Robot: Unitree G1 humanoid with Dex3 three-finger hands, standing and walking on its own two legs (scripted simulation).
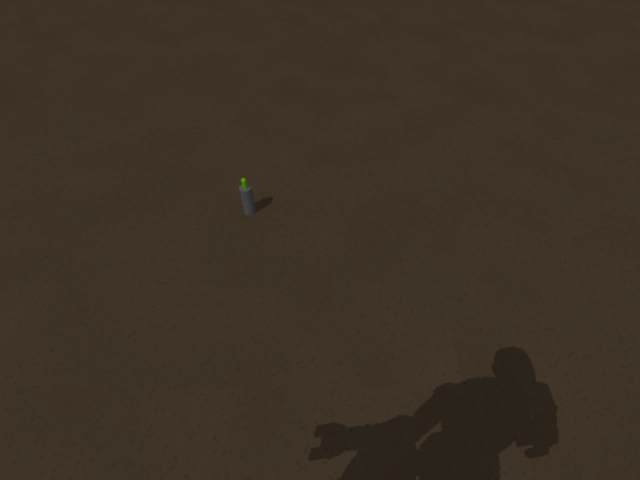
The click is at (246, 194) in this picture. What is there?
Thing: necked bottle
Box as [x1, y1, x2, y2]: [239, 178, 255, 214]
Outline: 242,178 242,184 239,186 243,209 246,214 252,214 255,210 250,185 246,183 245,179
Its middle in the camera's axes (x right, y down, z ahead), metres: -0.31 -0.21 +1.69
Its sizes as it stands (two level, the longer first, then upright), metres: 0.052 0.052 0.191
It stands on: the floor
